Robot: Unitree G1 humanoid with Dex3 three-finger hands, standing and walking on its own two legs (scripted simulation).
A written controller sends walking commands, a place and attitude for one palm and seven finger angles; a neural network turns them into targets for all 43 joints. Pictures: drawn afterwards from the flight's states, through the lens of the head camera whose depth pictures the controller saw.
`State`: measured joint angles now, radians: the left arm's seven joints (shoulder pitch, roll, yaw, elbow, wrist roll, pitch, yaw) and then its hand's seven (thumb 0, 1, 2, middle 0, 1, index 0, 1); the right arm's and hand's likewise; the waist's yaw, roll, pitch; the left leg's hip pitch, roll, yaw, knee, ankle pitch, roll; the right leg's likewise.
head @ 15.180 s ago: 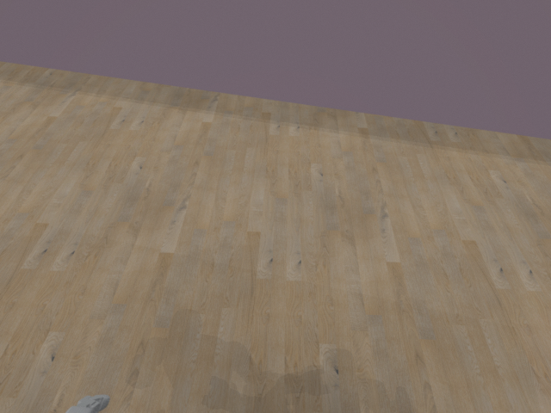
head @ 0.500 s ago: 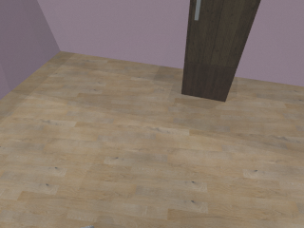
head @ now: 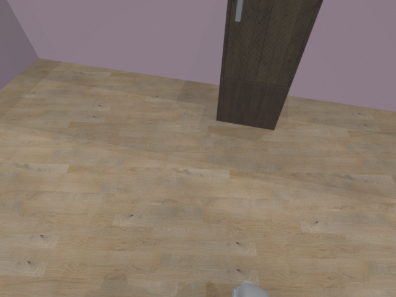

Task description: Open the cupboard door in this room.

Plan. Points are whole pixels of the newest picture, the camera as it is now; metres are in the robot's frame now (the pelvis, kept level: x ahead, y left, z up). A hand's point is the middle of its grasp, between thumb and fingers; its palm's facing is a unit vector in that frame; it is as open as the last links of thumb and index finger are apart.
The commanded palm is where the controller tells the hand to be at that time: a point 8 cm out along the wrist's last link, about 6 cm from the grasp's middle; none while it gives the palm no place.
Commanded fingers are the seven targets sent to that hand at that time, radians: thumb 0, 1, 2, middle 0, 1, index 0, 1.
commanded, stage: stand and wait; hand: left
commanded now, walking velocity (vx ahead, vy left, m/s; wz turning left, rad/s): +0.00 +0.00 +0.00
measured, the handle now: (240, 1) +1.28 -0.13 +0.05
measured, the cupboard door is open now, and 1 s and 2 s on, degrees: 0 0 0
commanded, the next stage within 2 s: look at it before walking up in 1.04 s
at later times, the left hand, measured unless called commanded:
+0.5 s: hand (133, 287) +0.17 +0.16 -0.17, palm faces +0.05 -0.98 -0.18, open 7.2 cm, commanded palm none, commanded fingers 0.00 0.90 0.90 -0.20 -0.30 -0.20 -0.30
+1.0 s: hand out of the picture +0.13 +0.15 -0.17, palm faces +0.02 -0.98 -0.17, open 7.3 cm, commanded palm none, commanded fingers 0.00 0.90 0.90 -0.20 -0.30 -0.20 -0.30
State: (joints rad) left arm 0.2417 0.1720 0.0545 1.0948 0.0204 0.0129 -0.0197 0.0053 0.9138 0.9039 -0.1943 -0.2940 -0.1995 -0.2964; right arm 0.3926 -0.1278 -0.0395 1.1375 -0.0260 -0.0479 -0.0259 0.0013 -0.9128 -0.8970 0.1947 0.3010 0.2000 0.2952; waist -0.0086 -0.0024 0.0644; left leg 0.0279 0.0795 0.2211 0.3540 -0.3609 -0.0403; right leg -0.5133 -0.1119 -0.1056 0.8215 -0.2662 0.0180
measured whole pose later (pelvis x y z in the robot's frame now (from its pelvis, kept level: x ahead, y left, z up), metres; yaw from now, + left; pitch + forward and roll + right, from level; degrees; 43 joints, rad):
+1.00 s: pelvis +0.15 -0.01 +0.01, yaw -1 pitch +0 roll +0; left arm 0.30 0.12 -0.01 1.17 0.00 -0.02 0.04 0.00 0.91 0.90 -0.20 -0.29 -0.20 -0.30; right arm 0.28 -0.13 0.00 1.17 0.00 -0.02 -0.04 0.00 -0.92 -0.90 0.19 0.30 0.20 0.30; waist 0.00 0.00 0.03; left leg -0.08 0.03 0.13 0.37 -0.28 0.00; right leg -0.14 -0.06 -0.14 0.41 -0.26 0.01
